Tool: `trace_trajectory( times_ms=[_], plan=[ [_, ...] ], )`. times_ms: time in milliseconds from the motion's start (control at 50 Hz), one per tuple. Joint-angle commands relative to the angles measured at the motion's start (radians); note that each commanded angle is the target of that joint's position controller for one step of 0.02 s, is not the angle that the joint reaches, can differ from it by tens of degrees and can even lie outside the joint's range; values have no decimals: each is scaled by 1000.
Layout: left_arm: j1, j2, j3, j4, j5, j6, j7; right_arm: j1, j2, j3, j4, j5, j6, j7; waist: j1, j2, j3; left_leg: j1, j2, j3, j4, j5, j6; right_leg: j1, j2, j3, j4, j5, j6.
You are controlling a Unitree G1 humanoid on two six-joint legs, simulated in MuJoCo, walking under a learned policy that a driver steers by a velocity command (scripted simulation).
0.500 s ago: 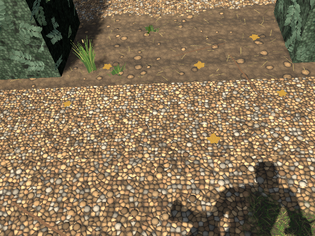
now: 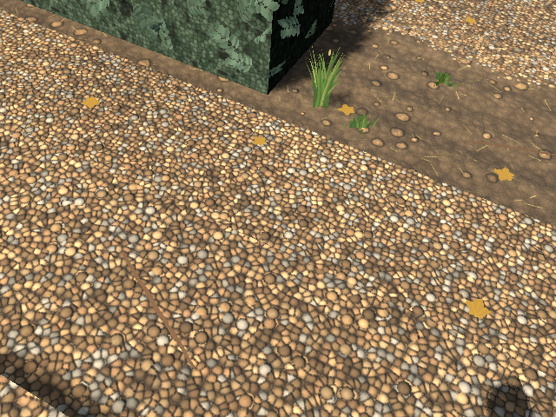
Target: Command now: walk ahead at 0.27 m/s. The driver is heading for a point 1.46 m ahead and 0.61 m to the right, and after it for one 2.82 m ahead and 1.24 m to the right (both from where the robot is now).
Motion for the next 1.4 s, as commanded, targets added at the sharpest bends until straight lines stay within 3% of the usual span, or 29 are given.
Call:
trace_trajectory(
  times_ms=[20, 100, 340, 420, 460, 500, 540, 580, 620, 640, 660, 680, 700, 720, 740, 760, 800, 860, 960, 1000, 1020, 1040, 1060, 1100, 1120, 1200, 1280, 1320, 1400],
  plan=[
    [-31, 121, 31, -49, 10, -15, -15, 51, -128, -26, -2, -9, -30, -30, -82, 243, -24, 175, 241, -272, -436, -266, 111, -212, 41, 126, 89, 144, -5],
    [-22, 94, 42, -18, -8, -31, -27, 86, -137, -28, 41, -15, -95, -41, -67, 156, 36, 209, 249, -154, -445, -173, 59, -293, 79, 222, 98, 293, -25],
    [-118, 78, 62, -54, 23, -23, -44, 219, -142, -44, 138, -34, -195, -47, -88, 92, 83, 287, 362, -23, -309, -45, 111, -508, -24, 195, 240, 401, -74],
    [-208, 71, 75, -66, 26, -46, -41, 320, -127, -41, 236, -47, -244, -48, -127, 111, 139, 496, 388, 27, -235, -52, 20, -713, -65, 289, 84, 540, -112],
    [-237, 54, 63, -65, 21, -63, -67, 304, -110, -33, 259, -60, -256, -57, -104, 47, 182, 291, 343, 170, -196, -130, -20, -509, -78, 197, -137, 775, -123],
    [-275, 0, 40, -54, 21, -69, -108, 285, -90, -21, 269, -39, -252, -63, -111, 23, 185, 121, 305, 270, -185, -194, -28, -246, -59, 82, -312, 973, -140],
    [-234, -10, 33, -17, 30, -63, -100, 277, -108, -19, 269, -18, -242, -56, -92, 8, 196, 134, 311, 299, -91, -36, -23, -163, -17, 7, -356, 963, -150],
    [-114, 7, 39, 36, 44, -67, -44, 324, -131, -13, 293, 19, -203, -39, -37, 29, 92, 252, 303, 315, 199, 510, -8, -9, 64, -73, -395, 892, -193],
    [214, 95, 75, 153, 50, -76, 9, 347, -175, -29, 298, 16, -157, -37, 102, 93, -98, 192, 312, 238, 735, 815, 4, 388, 103, -37, -415, 714, -258],
    [344, 165, 110, 209, 49, -86, 24, 287, -169, -40, 298, 28, -151, -38, 217, -57, -125, -69, 155, 221, 1234, 244, -12, 653, 69, 58, -514, 756, -325],
    [319, 327, 130, 235, 41, -91, 16, 291, -72, -24, 224, 1, -162, -46, 89, -198, -118, -582, 77, 87, 1542, -502, -39, 958, -61, 212, -150, 1256, -329],
    [359, 353, 126, 200, -4, -95, 16, 237, -89, -13, 149, -14, -174, -49, 108, -43, -350, -670, 111, -43, 1501, -388, -68, 1070, -153, 390, -151, 1345, -403],
    [371, 334, 123, 195, -3, -84, 37, 134, -110, -4, 76, -12, -184, -46, 132, -26, -403, -793, 92, -89, 1374, -303, -93, 1057, -216, 624, -385, 749, -475],
    [279, 247, 103, 199, -14, -66, 53, 38, -124, 1, 77, -39, -184, -46, 103, 113, -244, -789, 120, -77, 1232, -255, -85, 836, -189, 680, -597, 328, -419],
    [226, 247, 94, 172, 10, -75, 60, 98, -111, 6, 83, -42, -180, -35, 48, -5, -204, -773, 151, -122, 1196, -251, -72, 703, -258, 803, -629, 78, -465],
    [175, 145, 62, 151, 8, -102, 50, 84, -146, -4, 104, -56, -174, -32, 10, 158, -120, -679, 188, -179, 1019, -105, -86, 473, -244, 790, -622, 59, -435],
    [26, 143, 51, 115, 6, -135, 64, 17, -105, 8, 66, -54, -137, -14, -86, 165, 55, -418, 233, -204, 665, -26, -158, -34, -140, 695, -717, 9, -409],
    [-30, 137, 53, 89, -2, -158, 49, 31, -87, 21, 67, -24, -138, -5, -108, -4, 18, -161, 185, -149, 327, 235, -145, -165, -15, 510, -671, 190, -362],
    [109, 171, 57, 122, -27, -156, 23, -80, -118, 3, 62, -15, -139, 28, -21, 10, 77, -124, 99, -33, 132, 296, -29, 125, -47, 404, -698, 477, -269],
    [72, 204, 66, 130, -1, -147, 26, 195, -158, -30, 151, -9, -134, 17, -162, 40, -28, 66, -9, 30, 125, 98, 19, 256, -18, 285, -375, 941, -226],
    [2, 197, 65, 124, 16, -140, 32, 474, -186, -50, 228, -1, -128, 9, -315, 78, -128, 270, -27, 6, 115, -16, 33, 182, 27, 217, -15, 1009, -196],
    [-22, 73, 41, 85, -2, -147, 29, 626, -285, -73, 258, -2, -125, 6, -347, 327, -168, 368, 141, -424, -67, -444, 106, -61, 176, 153, 513, 588, -150],
    [85, -13, 14, 34, 0, -172, 15, 460, -254, -56, 244, 9, -118, 22, -128, 546, -139, 414, 249, -1012, -339, -498, 155, -363, 264, 270, 580, 19, -139],
    [-7, 83, 16, 50, 18, -170, 26, 217, -168, -55, 157, -3, -125, 31, -76, 128, -38, 223, 261, -797, -282, -392, 210, -340, 96, 279, 459, 202, -139],
    [-60, 84, 16, 40, 26, -163, 33, 214, -154, -52, 166, -5, -127, 28, -60, 58, 2, 100, 215, -697, -276, -299, 196, -271, 59, 270, 348, 201, -124],
    [-186, 55, -9, -17, 41, -115, 31, 279, -151, -42, 198, 19, -156, 1, -44, 124, 35, -35, 113, -551, -334, -50, 225, -193, 8, 255, 42, 260, -28],
    [-280, 63, -17, -26, 33, -123, 2, 384, -184, -63, 193, 2, -163, -3, -102, 69, -21, 63, 120, -494, -301, 299, 250, -236, 9, 199, -18, 457, -3],
    [-453, 105, 1, -79, 39, -151, 2, 513, -161, -63, 259, 8, -176, -25, -168, 44, 7, 238, 102, -531, -223, 198, 206, -421, 5, 272, -198, 621, -17],
    [-488, 37, -13, -109, 27, -155, -20, 485, -152, -54, 241, -5, -174, -25, -200, 131, -9, 86, 51, -541, -134, 155, 184, -227, 75, 220, -264, 792, -29]
  ],
)
Velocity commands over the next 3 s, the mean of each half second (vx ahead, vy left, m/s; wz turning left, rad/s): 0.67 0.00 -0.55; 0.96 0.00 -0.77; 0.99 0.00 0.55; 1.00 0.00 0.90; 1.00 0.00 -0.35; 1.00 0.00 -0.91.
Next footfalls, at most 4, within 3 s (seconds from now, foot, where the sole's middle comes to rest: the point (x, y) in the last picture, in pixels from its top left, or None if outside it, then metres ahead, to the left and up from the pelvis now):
0.64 right None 0.38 -0.28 -0.93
1.02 left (396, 336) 0.79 -0.34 -0.93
1.58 right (502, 294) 1.06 -0.78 -1.08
1.96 left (464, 209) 1.45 -0.72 -1.08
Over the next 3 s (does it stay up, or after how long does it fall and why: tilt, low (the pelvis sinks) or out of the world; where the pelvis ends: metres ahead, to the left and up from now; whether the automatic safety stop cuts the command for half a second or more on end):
stays up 2.25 -0.91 -0.31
